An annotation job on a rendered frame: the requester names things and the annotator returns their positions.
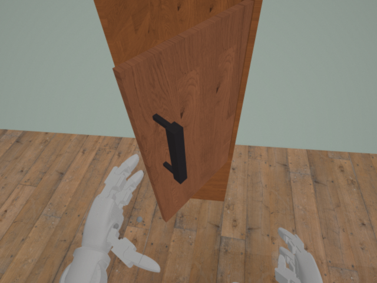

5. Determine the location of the robot right hand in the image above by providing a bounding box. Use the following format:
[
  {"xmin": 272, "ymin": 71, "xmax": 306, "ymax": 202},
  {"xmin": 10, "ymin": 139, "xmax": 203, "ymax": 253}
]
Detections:
[{"xmin": 275, "ymin": 228, "xmax": 323, "ymax": 283}]

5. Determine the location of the robot left forearm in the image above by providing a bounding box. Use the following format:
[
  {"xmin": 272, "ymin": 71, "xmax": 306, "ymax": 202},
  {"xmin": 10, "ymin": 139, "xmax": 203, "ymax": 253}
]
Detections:
[{"xmin": 59, "ymin": 246, "xmax": 111, "ymax": 283}]

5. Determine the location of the handle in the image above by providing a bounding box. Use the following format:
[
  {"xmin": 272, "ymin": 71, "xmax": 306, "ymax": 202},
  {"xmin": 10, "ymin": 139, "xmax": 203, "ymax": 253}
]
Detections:
[{"xmin": 153, "ymin": 113, "xmax": 187, "ymax": 184}]

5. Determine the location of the robot left hand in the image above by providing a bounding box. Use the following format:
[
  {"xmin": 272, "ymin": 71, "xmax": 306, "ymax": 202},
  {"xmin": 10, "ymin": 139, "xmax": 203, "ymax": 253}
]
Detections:
[{"xmin": 81, "ymin": 154, "xmax": 160, "ymax": 272}]

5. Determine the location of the cupboard door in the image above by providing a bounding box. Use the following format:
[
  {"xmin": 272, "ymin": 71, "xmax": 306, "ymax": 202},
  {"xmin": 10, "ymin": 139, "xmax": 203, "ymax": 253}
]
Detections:
[{"xmin": 113, "ymin": 0, "xmax": 254, "ymax": 222}]

